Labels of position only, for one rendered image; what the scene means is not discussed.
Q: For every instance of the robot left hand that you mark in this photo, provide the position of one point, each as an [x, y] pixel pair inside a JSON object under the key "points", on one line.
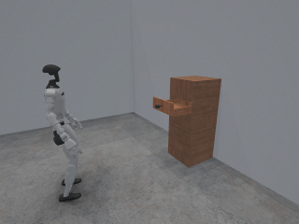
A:
{"points": [[73, 122]]}

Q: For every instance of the robot right shin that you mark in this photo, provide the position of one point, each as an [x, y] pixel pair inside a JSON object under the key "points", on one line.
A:
{"points": [[69, 179]]}

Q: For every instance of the left robot forearm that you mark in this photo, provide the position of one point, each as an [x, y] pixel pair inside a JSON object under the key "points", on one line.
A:
{"points": [[67, 114]]}

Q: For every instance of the right robot upper arm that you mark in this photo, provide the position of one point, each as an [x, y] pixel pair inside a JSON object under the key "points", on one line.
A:
{"points": [[50, 96]]}

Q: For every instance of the drawer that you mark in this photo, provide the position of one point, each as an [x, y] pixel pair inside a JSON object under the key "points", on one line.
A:
{"points": [[173, 107]]}

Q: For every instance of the cabinet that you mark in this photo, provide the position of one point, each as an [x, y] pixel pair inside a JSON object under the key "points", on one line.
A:
{"points": [[191, 137]]}

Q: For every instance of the robot right hand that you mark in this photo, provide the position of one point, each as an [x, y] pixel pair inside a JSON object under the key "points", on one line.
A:
{"points": [[71, 144]]}

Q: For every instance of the right robot forearm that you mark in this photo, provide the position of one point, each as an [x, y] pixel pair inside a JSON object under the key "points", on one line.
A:
{"points": [[57, 126]]}

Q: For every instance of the robot left thigh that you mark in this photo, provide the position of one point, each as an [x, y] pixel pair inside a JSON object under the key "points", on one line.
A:
{"points": [[72, 134]]}

